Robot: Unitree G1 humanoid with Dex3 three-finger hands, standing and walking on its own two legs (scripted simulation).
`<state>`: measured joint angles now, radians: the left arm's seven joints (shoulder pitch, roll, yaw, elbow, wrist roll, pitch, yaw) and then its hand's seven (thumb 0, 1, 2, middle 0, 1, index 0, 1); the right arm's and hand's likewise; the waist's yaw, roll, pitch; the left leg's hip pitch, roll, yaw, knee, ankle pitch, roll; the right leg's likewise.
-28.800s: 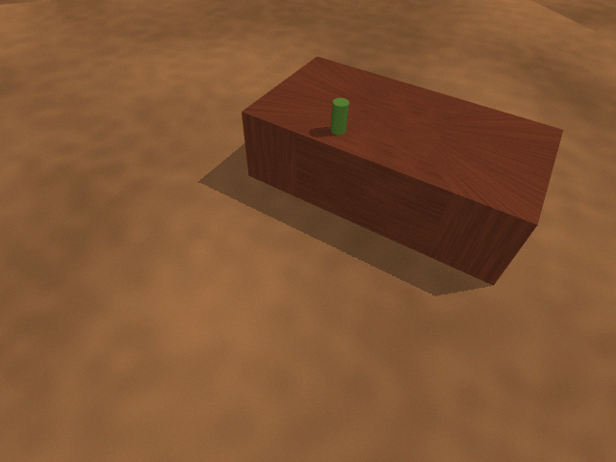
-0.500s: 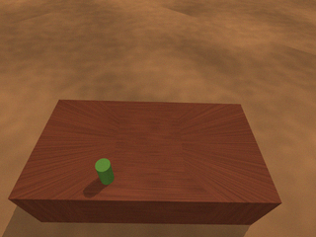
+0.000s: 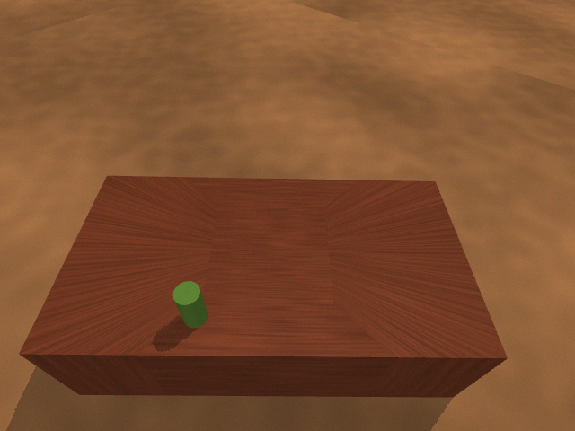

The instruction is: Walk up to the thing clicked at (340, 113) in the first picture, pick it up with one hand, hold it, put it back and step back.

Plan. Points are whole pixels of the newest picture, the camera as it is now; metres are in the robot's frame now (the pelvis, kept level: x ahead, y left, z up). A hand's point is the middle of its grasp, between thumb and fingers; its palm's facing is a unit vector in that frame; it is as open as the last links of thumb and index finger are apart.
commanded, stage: stand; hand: left
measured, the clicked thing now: (191, 305) +0.46 +0.24 -0.35
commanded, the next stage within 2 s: step back in 1.34 s
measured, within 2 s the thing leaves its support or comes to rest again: neither
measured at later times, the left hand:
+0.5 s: hand out of the picture +0.10 +0.24 -0.16, palm faces -0.03 -0.94 -0.33, open 7.4 cm
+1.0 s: hand out of the picture +0.09 +0.25 -0.16, palm faces -0.03 -0.94 -0.34, open 7.4 cm
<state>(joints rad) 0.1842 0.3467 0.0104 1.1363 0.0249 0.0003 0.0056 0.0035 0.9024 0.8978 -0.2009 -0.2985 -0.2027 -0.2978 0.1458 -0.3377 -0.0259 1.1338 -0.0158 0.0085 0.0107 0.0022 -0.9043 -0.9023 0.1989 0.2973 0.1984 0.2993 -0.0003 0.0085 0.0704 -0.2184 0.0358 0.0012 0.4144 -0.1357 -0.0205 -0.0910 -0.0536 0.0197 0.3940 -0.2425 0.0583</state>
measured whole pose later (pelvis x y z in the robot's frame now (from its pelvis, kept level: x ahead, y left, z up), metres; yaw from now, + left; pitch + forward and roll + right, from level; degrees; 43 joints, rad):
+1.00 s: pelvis +0.02 +0.00 +0.00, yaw -1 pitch -4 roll +0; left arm 0.13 0.35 0.01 1.12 0.02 0.00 0.00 0.00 0.90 0.90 -0.20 -0.30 -0.20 -0.30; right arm 0.10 -0.34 -0.01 1.15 -0.01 0.00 0.01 0.00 -0.90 -0.90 0.20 0.30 0.20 0.30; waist -0.01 0.00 0.07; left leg -0.17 0.04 0.02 0.38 -0.15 -0.03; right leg -0.04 -0.05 0.03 0.34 -0.24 0.06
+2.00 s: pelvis -0.09 -0.01 -0.02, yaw +2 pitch -1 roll -1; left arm 0.05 0.39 0.07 0.85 0.01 0.07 0.04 0.00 0.90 0.90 -0.20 -0.30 -0.20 -0.30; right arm 0.13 -0.34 -0.03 0.94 -0.03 0.04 0.01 0.00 -0.90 -0.90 0.20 0.30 0.20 0.30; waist -0.01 -0.05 0.21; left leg -0.25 -0.04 -0.03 0.64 -0.37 0.04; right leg -0.45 0.03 0.10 0.91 -0.51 -0.01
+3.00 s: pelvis -0.33 +0.02 -0.01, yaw -3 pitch -2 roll -1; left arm 0.19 0.41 0.10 0.84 0.02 0.07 0.01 0.00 0.90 0.90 -0.20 -0.30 -0.20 -0.30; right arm 0.13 -0.35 -0.04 0.85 -0.03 0.02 -0.01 0.00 -0.90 -0.90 0.20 0.30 0.20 0.30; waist 0.03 -0.06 0.17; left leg -0.34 0.03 0.00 0.56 -0.20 0.02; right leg -0.37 0.09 0.17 1.07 -0.49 0.04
